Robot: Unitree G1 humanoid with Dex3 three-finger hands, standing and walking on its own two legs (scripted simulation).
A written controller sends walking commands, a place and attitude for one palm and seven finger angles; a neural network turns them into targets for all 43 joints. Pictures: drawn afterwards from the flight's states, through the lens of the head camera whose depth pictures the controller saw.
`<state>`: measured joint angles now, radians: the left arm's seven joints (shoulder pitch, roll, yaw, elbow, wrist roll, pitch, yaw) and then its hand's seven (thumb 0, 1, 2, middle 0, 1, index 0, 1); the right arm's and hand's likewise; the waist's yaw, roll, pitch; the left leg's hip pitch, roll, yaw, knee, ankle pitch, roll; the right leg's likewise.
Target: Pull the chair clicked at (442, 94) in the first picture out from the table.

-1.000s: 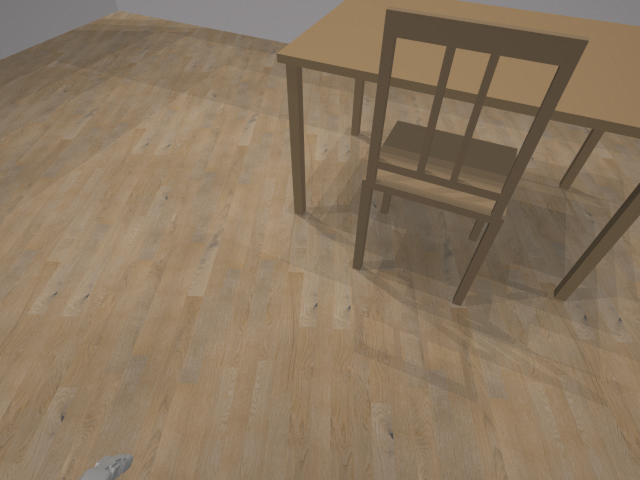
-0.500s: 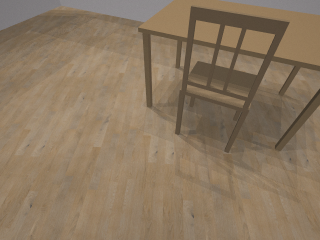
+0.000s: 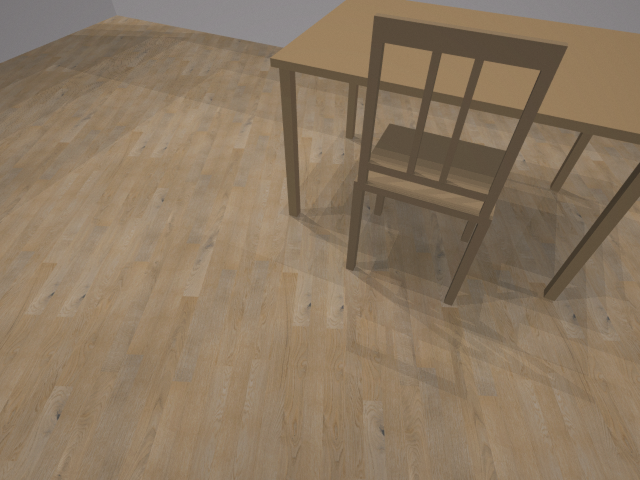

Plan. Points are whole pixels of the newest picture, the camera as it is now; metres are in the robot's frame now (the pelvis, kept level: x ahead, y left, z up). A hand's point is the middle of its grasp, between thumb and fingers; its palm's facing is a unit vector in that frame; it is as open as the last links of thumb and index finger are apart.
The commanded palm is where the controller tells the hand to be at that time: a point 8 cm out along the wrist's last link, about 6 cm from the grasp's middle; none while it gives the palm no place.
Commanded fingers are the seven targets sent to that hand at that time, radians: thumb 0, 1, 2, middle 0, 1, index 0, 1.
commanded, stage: look at it before walking up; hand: left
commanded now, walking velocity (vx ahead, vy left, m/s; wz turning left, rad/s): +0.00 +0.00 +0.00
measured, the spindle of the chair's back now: (422, 118) +0.99 -0.22 -0.06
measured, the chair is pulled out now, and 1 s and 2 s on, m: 0.00 0.00 0.00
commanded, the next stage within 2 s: walk to a spot facing it in 0.44 s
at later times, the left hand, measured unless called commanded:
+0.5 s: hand out of the picture +0.07 +0.25 -0.15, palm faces -0.02 -0.94 -0.34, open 7.4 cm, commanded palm none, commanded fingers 0.00 0.90 0.90 -0.20 -0.30 -0.20 -0.30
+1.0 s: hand out of the picture +0.13 +0.16 -0.19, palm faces -0.15 -0.96 -0.23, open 7.4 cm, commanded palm none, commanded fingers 0.00 0.90 0.90 -0.20 -0.30 -0.20 -0.30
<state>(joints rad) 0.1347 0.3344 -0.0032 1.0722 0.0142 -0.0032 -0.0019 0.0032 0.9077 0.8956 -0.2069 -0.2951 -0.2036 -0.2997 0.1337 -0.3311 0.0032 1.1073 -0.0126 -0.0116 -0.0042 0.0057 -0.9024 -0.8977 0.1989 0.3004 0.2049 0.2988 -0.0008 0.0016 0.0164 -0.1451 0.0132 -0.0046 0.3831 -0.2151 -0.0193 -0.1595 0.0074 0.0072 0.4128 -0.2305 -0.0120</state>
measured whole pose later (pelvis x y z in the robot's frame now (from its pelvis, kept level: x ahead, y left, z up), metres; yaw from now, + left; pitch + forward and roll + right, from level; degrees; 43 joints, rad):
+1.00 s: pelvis +0.08 -0.04 -0.03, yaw -11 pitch +0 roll +0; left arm 0.31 0.21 0.05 0.98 0.02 -0.03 -0.03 0.00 0.91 0.90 -0.21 -0.29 -0.20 -0.30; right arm 0.32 -0.23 -0.04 1.09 -0.02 0.00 0.00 0.01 -0.90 -0.90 0.20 0.30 0.20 0.30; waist 0.02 0.03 0.07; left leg -0.25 0.12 0.09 0.94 -0.50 -0.04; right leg -0.34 0.01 -0.09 0.70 -0.32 -0.06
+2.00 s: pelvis +0.39 -0.13 -0.02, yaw -28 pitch +1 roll +1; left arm 0.11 0.14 0.05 1.03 0.03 -0.02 -0.03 0.00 0.91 0.90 -0.20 -0.29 -0.20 -0.30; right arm 0.55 -0.08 -0.03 1.19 -0.03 -0.05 -0.02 0.00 -0.90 -0.90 0.20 0.30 0.20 0.30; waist -0.10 -0.01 0.05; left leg -0.05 0.10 0.20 0.50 -0.43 -0.04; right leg -0.38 -0.05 -0.12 0.54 -0.19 -0.04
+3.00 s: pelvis +0.45 -0.22 -0.01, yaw -25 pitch +1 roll -1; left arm 0.30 0.14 0.02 1.09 0.02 -0.01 0.03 0.00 0.91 0.90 -0.20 -0.29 -0.20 -0.30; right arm 0.28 -0.22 -0.04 1.11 -0.02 0.04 -0.03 0.00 -0.91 -0.90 0.19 0.30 0.20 0.30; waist 0.02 0.02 -0.01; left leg -0.20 0.03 0.02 0.49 -0.29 -0.01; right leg -0.18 0.00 -0.08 0.46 -0.29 -0.03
